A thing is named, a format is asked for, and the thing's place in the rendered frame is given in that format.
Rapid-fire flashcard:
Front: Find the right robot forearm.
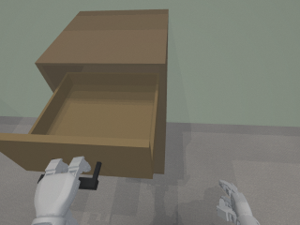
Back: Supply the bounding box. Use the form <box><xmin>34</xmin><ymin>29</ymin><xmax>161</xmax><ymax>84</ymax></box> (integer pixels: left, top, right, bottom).
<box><xmin>235</xmin><ymin>215</ymin><xmax>260</xmax><ymax>225</ymax></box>

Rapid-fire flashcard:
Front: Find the cabinet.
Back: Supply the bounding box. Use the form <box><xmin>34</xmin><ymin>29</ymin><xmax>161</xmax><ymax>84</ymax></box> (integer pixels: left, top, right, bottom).
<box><xmin>35</xmin><ymin>8</ymin><xmax>169</xmax><ymax>174</ymax></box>

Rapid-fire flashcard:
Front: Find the right robot hand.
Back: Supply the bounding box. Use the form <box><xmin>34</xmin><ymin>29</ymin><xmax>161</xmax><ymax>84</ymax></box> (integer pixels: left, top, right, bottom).
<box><xmin>217</xmin><ymin>180</ymin><xmax>253</xmax><ymax>225</ymax></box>

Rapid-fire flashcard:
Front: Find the left robot forearm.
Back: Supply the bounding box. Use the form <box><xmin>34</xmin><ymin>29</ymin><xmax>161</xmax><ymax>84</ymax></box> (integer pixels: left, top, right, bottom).
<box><xmin>31</xmin><ymin>215</ymin><xmax>67</xmax><ymax>225</ymax></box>

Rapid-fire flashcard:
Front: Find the left robot hand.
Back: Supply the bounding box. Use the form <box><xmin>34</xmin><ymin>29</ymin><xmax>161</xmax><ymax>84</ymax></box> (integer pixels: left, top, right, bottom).
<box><xmin>34</xmin><ymin>156</ymin><xmax>91</xmax><ymax>225</ymax></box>

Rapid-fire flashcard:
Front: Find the drawer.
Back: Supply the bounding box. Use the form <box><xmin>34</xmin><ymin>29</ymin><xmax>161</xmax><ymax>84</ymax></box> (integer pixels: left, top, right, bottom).
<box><xmin>0</xmin><ymin>72</ymin><xmax>160</xmax><ymax>179</ymax></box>

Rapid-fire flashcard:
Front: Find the handle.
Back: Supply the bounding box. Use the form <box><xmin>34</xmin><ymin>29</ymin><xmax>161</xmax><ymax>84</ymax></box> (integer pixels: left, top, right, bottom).
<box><xmin>37</xmin><ymin>158</ymin><xmax>102</xmax><ymax>190</ymax></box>

